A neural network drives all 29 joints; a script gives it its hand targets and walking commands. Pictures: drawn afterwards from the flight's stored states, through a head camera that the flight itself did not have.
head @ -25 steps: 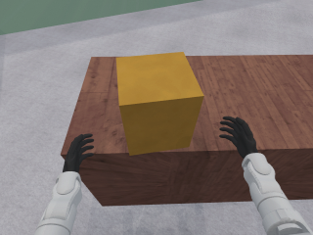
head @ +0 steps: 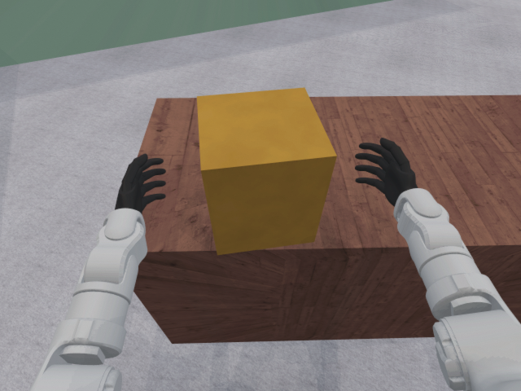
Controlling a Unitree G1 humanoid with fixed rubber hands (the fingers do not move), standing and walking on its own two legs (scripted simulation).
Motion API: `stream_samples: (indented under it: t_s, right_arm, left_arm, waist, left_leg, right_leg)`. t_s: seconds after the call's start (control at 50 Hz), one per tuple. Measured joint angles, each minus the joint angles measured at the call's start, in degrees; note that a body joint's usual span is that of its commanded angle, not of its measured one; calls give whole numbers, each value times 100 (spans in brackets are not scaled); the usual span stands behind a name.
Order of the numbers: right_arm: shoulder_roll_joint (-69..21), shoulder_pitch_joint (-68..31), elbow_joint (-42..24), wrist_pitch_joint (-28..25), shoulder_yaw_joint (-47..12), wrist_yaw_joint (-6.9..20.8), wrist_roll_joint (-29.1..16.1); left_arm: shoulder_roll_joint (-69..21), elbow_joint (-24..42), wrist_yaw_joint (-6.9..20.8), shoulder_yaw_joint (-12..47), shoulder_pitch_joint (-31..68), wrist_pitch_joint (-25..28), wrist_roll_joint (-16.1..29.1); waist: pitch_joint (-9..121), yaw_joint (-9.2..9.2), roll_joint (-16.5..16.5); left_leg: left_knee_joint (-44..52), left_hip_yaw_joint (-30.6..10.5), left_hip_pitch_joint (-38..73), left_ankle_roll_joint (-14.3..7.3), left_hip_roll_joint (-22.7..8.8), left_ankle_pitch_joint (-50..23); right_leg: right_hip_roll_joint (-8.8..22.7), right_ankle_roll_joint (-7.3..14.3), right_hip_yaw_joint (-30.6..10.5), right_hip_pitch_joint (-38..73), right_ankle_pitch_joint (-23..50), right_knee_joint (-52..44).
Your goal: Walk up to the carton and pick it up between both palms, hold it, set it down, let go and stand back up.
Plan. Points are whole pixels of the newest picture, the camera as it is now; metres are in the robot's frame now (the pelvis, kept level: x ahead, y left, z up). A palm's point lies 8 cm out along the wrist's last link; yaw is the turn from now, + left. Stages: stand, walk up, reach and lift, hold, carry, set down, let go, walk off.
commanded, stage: reach and lift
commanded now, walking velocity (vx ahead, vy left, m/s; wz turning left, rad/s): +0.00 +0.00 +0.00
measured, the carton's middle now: (259, 174) +0.51 +0.03 +0.02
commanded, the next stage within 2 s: none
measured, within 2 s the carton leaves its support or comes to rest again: neither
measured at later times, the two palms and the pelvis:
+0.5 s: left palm (131, 160) +0.41 +0.22 +0.14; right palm (389, 129) +0.47 -0.17 +0.17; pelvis +0.01 +0.01 +0.00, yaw +0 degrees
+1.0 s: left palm (130, 128) +0.45 +0.23 +0.17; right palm (377, 86) +0.52 -0.15 +0.21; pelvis +0.03 +0.01 +0.00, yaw +2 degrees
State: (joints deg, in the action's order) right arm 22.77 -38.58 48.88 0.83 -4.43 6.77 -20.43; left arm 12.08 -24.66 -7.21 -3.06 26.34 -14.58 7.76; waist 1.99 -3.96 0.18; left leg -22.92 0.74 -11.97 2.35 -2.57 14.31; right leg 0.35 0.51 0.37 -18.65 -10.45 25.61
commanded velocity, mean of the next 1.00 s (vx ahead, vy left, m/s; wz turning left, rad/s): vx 0.00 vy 0.00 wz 0.00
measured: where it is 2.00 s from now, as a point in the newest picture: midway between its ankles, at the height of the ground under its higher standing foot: outside the picture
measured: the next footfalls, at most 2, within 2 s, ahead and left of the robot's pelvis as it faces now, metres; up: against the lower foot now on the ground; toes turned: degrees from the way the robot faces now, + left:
none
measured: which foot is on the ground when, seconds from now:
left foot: down 0.00-1.00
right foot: down 0.00-1.00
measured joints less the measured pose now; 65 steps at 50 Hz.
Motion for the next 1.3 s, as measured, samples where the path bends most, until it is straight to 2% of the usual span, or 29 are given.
stream_samples:
  t_s: [0.24,0.54,1.0,1.12,1.22,1.3]
  right_arm:
    - [81,-1033,582,440,2,-72,-16]
    - [255,-2021,1155,824,2,-72,-157]
    - [457,-3260,2110,1055,2,-72,-171]
    - [445,-3155,2380,816,3,-73,4]
    - [379,-2908,2496,467,3,-72,24]
    - [269,-2730,2639,219,2,-72,84]
  left_arm:
    - [0,-399,-49,-139,864,-490,0]
    - [0,-884,-213,-141,1790,-844,31]
    - [0,-1793,-333,-141,2978,-968,111]
    - [0,-2118,-333,-142,2976,-746,110]
    - [0,-2399,-313,-142,2975,-240,110]
    - [0,-2998,-241,-142,2974,179,110]
  waist:
    - [-1,-66,0]
    - [-1,-168,0]
    - [43,-214,0]
    - [52,-219,0]
    - [52,-219,0]
    - [50,-219,1]
  left_leg:
    - [23,1,-13,0,0,15]
    - [28,-1,-60,0,-2,63]
    - [28,-173,-243,0,-17,125]
    - [27,-183,-263,0,-18,133]
    - [27,-183,-280,0,-18,132]
    - [22,-184,-316,0,-19,131]
  right_leg:
    - [0,-5,0,0,0,-49]
    - [0,-38,1,0,0,-148]
    - [0,-61,175,1,0,-386]
    - [0,-67,187,-2,0,-413]
    - [0,-67,188,-18,1,-413]
    - [0,-71,189,-51,10,-414]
